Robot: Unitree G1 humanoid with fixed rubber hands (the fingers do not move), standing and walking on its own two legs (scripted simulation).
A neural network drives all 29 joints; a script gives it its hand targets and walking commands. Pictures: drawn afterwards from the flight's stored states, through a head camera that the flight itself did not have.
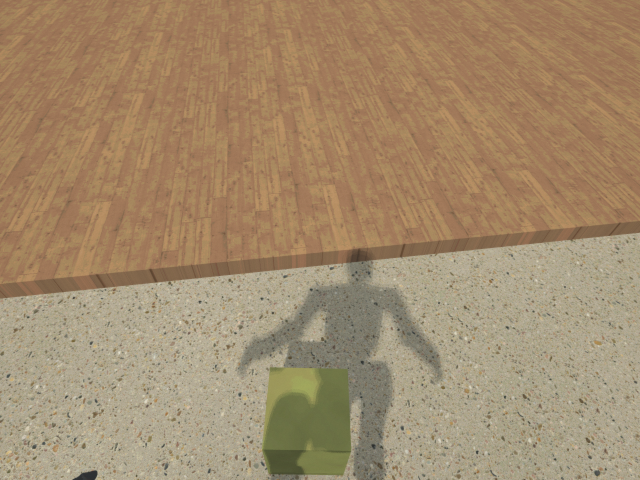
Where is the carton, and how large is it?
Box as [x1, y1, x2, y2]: [262, 367, 350, 474]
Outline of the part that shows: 270,367 262,443 262,451 268,472 291,474 342,474 350,452 347,369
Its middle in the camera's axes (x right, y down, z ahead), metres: -0.04 +0.52 +1.07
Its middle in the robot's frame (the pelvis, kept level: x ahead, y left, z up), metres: +0.41 +0.02 -0.66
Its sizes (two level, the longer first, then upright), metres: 0.210 0.200 0.250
